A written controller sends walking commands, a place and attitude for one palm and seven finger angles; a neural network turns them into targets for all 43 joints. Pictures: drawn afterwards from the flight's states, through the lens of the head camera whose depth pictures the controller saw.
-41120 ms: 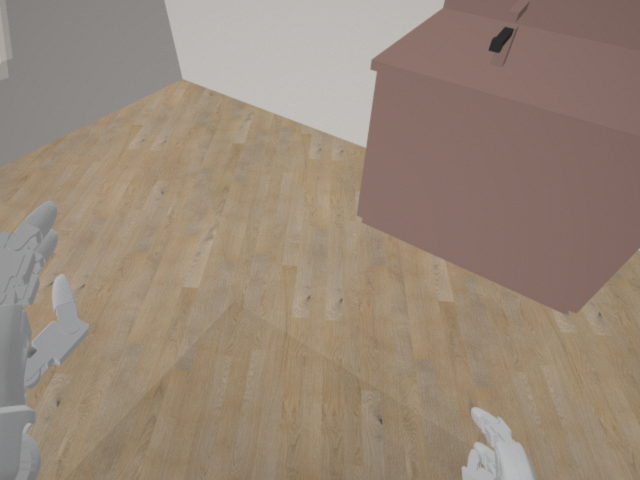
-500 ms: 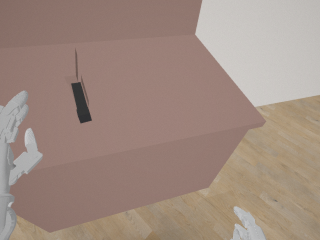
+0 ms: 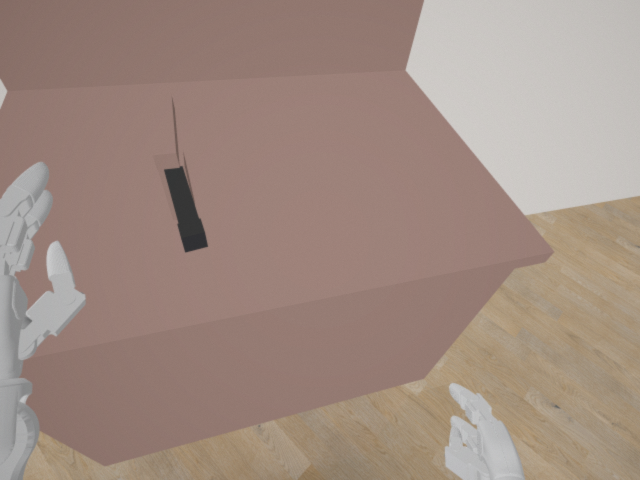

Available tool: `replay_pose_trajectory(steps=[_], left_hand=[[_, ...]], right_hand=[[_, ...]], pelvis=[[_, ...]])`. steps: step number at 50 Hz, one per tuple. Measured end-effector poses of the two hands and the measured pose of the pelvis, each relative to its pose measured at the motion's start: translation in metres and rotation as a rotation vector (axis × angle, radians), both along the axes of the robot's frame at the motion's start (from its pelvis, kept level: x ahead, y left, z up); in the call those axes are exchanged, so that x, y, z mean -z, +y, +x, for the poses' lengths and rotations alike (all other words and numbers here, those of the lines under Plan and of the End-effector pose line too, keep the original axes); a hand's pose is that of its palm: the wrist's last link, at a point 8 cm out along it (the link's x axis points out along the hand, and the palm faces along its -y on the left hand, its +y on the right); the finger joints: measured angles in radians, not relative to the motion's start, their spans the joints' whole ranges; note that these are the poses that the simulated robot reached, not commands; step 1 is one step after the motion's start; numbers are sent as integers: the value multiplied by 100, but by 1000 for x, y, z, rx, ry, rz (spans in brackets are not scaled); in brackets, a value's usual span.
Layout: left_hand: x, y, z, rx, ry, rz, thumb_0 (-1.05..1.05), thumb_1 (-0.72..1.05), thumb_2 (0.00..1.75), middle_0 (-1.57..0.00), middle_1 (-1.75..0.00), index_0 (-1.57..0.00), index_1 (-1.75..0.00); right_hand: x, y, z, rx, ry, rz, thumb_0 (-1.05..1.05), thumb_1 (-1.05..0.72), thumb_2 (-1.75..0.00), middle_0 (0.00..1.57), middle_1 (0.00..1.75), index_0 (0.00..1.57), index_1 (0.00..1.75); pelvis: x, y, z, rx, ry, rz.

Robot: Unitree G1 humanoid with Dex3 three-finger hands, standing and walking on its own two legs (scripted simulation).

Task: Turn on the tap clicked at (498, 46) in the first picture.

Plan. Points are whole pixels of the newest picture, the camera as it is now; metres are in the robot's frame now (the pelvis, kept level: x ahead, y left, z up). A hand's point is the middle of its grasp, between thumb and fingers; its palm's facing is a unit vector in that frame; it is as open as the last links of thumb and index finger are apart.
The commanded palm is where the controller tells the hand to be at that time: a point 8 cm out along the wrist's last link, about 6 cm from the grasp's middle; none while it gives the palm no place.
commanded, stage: look again from close up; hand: left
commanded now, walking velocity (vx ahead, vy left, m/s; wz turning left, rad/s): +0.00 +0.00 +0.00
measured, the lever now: (192, 235) +0.36 +0.21 +0.09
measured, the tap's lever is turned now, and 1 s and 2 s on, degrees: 8 8 8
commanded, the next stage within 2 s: shuffle to correct the standing spot in 0.28 s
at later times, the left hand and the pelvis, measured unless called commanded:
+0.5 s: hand (103, 310) +0.21 +0.23 +0.16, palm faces +0.41 -0.85 -0.34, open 7.4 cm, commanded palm +0.16 +0.26 +0.18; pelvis +0.00 -0.02 +0.00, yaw +0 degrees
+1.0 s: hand (193, 306) +0.23 +0.15 +0.16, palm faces +0.35 -0.86 -0.37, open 7.4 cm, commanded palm +0.17 +0.19 +0.18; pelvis +0.01 -0.09 -0.01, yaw +0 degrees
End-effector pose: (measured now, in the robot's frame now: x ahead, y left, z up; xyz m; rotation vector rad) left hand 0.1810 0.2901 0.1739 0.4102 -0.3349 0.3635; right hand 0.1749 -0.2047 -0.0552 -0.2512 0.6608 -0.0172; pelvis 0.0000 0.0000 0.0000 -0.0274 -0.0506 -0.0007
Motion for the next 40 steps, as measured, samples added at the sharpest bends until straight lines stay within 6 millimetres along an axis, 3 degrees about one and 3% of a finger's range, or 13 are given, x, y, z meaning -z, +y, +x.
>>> replay_pose_trajectory(steps=[27, 40], left_hand=[[2, -27, -7, -24, 50, -15, 1, 89, 90, -21, -30, -21, -31], [-3, -65, 5, 22, 51, 9, 1, 89, 90, -21, -30, -21, -31]], right_hand=[[6, -38, -12, 52, 28, -2, 1, -91, -90, 20, 30, 20, 30], [9, -69, -8, 65, 24, 21, 1, -91, -90, 20, 30, 20, 30]], pelvis=[[-2, -27, -3, -2, 6, 13], [1, -59, 1, 2, 18, 15]])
